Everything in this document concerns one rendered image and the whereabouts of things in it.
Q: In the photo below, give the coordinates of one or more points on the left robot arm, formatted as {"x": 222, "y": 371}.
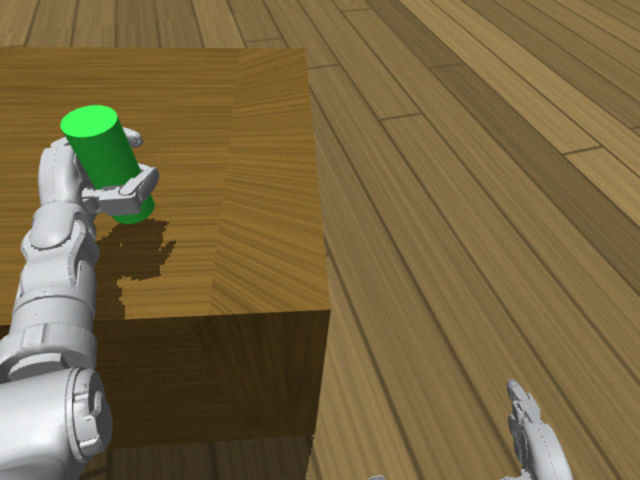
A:
{"x": 53, "y": 411}

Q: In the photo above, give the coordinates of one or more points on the can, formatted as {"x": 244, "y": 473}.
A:
{"x": 99, "y": 141}

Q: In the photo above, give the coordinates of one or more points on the left robot hand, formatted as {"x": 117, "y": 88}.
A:
{"x": 62, "y": 178}

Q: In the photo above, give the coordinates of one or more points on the right robot hand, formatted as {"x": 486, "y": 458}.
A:
{"x": 535, "y": 443}

